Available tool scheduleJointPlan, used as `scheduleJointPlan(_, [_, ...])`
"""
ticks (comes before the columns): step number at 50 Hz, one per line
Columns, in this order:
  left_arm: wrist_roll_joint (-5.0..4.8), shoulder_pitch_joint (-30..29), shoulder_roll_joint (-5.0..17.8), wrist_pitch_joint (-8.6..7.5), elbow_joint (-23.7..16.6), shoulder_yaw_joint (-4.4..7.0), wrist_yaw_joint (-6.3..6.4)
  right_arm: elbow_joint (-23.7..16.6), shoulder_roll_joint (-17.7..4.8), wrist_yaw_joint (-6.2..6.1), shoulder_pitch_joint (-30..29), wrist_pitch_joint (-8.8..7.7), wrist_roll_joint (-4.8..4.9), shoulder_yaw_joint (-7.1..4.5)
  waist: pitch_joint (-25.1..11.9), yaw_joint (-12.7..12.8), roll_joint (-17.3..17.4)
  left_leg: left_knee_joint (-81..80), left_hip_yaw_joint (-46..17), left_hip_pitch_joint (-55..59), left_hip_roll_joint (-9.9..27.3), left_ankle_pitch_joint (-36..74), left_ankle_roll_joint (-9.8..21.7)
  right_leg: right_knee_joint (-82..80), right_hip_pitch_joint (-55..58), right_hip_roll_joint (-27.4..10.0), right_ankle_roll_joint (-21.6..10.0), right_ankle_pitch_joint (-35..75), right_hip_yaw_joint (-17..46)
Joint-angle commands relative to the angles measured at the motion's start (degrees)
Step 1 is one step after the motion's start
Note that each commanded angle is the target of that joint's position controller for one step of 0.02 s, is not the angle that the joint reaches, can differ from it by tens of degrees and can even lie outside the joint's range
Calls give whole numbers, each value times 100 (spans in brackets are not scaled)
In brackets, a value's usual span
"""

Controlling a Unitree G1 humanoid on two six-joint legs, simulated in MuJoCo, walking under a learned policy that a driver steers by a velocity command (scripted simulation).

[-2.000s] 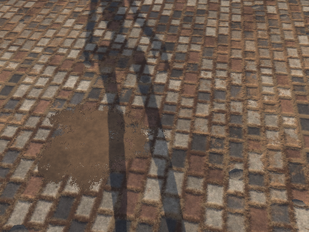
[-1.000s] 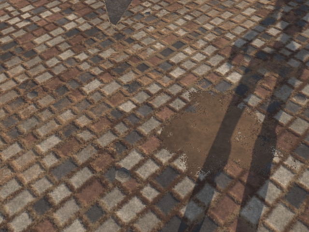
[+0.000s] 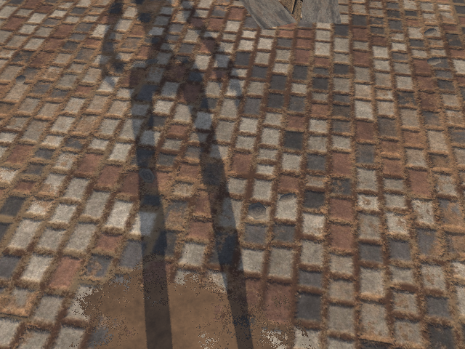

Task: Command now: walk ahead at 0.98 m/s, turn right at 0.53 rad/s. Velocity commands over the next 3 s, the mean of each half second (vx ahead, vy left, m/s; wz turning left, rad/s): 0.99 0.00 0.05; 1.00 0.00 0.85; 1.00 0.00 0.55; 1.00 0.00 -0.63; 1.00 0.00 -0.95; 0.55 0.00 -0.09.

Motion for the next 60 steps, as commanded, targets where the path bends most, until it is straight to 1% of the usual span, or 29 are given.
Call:
scheduleJointPlan(1, [43,-428,-211,-24,-636,-189,-116,-43,-218,84,110,-227,59,30,611,241,735,-1700,-1392,311,1549,431,807,-353,-1380,-331,69,518,625])
scheduleJointPlan(6, [-7,-1500,-212,-119,-959,-358,-273,278,-536,100,426,-270,140,24,923,115,412,-2549,69,-215,1168,2526,720,-2568,236,-5,-129,1604,-614])
scheduleJointPlan(8, [23,-1499,-124,-151,-957,-364,-196,468,-892,79,662,-233,118,-19,843,256,627,-1926,255,576,1395,5206,741,-2972,561,227,-317,1138,-874])
scheduleJointPlan(10, [115,-441,187,-158,-637,-231,-26,629,-1208,-17,783,-85,98,-60,-23,873,1042,-120,270,1003,1510,7277,676,-3113,1953,600,-492,354,-911])
scheduleJointPlan(11, [127,923,416,-167,-224,-100,82,643,-1245,-55,663,-4,144,-44,-718,1586,1005,1533,205,488,1397,7101,628,-3566,3585,543,-609,513,-635])
scheduleJointPlan(12, [218,1741,934,-155,36,78,221,495,-825,-20,762,7,127,50,-1444,1685,544,3664,2,-812,992,4271,596,-3495,5194,-509,-567,-846,610])
scheduleJointPlan(13, [295,1474,1399,-207,-83,178,293,207,115,106,1440,-16,293,226,-2213,772,-984,5830,-659,-2814,89,-1291,502,-4204,6426,-2375,-733,-2178,3545])
scheduleJointPlan(14, [121,1501,1171,-216,-104,193,326,74,-593,41,608,-31,338,64,-2221,1183,-188,6174,-1363,-3126,63,-720,656,-5070,5800,-2323,-473,-2088,4178])
scheduleJointPlan(16, [90,823,539,-335,147,64,312,91,-361,77,257,-8,318,93,-294,559,210,5417,-1158,-3154,543,297,639,-5341,3858,-1826,-343,-590,2296])
scheduleJointPlan(19, [-38,645,-62,-488,295,-85,289,434,-17,232,613,294,169,112,86,76,-91,4985,-1153,-2454,833,499,508,-5844,2712,-1322,-12,227,868])
scheduleJointPlan(24, [-140,845,-285,-697,624,-135,246,-41,245,355,-819,434,214,157,847,77,-212,4056,-524,-3172,681,1654,487,-6318,2524,-730,480,2763,-1045])
scheduleJointPlan(30, [-141,1082,284,-655,736,-102,561,-276,-16,507,-1340,363,181,231,522,-166,-82,1886,620,-1971,-212,2467,918,-5652,3570,-875,719,6932,-1849])
scheduleJointPlan(33, [-35,328,796,-400,443,65,725,399,-731,383,1142,480,158,-62,-638,-1509,-377,1978,319,554,-599,1438,1304,-2587,3297,-1219,686,8405,-1589])
scheduleJointPlan(34, [-30,-62,839,-297,368,119,667,710,-1005,260,2230,481,218,-250,-891,-2038,87,1488,-292,1681,-375,1135,1717,-60,2436,-889,616,6413,-1557])
scheduleJointPlan(35, [29,-473,30,-342,250,-84,467,756,-1012,150,1700,511,383,-311,-79,-1554,1486,1256,-961,1745,-177,1120,1811,2189,684,393,520,-277,-1356])
scheduleJointPlan(36, [54,449,-491,-472,-291,-273,442,494,-1442,163,946,513,216,-324,-432,-256,1776,1317,-3307,2393,578,2312,2619,3336,-988,495,713,-1491,-354])
scheduleJointPlan(37, [12,548,-279,-634,-593,-348,402,212,-1476,91,693,529,122,-390,-1250,-311,1538,-465,-5449,2966,1422,-646,3234,3140,-1757,391,644,-1385,491])
scheduleJointPlan(38, [53,210,130,-731,-485,-309,383,163,-927,22,506,507,65,-304,-296,-197,240,-1306,-5648,1952,1440,-1730,2813,2331,-1839,29,560,-876,563])
scheduleJointPlan(39, [99,-68,222,-698,-474,-266,376,217,-710,21,245,455,82,-236,204,81,-358,-1334,-5070,985,1194,-1538,2456,1684,-1428,-207,593,-590,520])
scheduleJointPlan(42, [266,-184,12,-321,-518,-380,372,214,-675,-5,110,155,198,-165,741,490,-502,-1352,-3742,-973,467,37,2205,322,-369,-615,928,-598,351])
scheduleJointPlan(46, [69,-1394,-324,-275,-1065,-537,246,192,-786,49,262,18,252,-252,749,22,17,-1342,-2757,-1456,-226,1716,1774,-2159,450,-557,1008,1168,-135])
scheduleJointPlan(50, [-75,-1788,-278,-317,-1290,-531,270,231,-915,114,606,59,274,-355,306,-414,549,-866,-2889,-290,-101,3161,1402,-3516,853,-118,813,1987,-215])
scheduleJointPlan(52, [-69,-1403,-4,-358,-1215,-421,333,155,-1010,71,434,61,250,-392,-4,-194,629,-235,-3019,63,-55,3978,1156,-4038,1641,104,727,1669,-87])
scheduleJointPlan(54, [-109,320,558,-412,-787,-153,476,39,-1358,97,-42,24,191,-458,-986,844,598,1752,-2929,-117,-183,4551,900,-4006,3536,115,586,833,-4])
scheduleJointPlan(55, [-11,1672,936,-434,-507,30,597,-111,-1001,105,-331,-51,172,-362,-1640,1450,342,3386,-2636,-966,-402,3458,840,-3761,4974,-627,442,-414,589])
scheduleJointPlan(56, [247,2110,1285,-434,-401,126,642,-384,25,79,-180,-75,294,-98,-2090,1206,-1194,5109,-1992,-2659,-972,-1299,773,-4418,6176,-2302,175,-2356,2939])
scheduleJointPlan(57, [184,1418,1330,-390,-443,193,560,-580,-149,81,270,-23,359,6,-2258,615,-2061,5801,-1651,-3457,-733,-1099,787,-5458,5870,-2671,-260,-3185,5261])
scheduleJointPlan(58, [129,720,606,-360,-573,90,509,-380,-486,65,-129,86,187,-26,-1266,587,-927,5803,-1472,-3651,-267,-366,784,-5558,4939,-2274,-271,-3563,4380])
scheduleJointPlan(60, [117,606,117,-351,-337,-16,436,-425,-439,226,-602,172,13,-10,-403,476,51,5287,-1298,-3356,45,67,668,-5509,3658,-1703,-164,-1683,2645])
Next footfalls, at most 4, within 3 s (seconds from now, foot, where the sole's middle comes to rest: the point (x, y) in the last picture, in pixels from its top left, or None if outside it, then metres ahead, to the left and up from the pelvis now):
0.24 right None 0.41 -0.12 -0.77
0.68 left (230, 244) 0.84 0.00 -0.77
1.10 right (225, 145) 1.29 0.01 -0.77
1.54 left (115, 128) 1.40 0.45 -0.77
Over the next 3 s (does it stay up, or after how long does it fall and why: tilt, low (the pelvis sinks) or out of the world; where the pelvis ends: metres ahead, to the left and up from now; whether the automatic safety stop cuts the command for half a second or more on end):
stays up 2.43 0.73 0.00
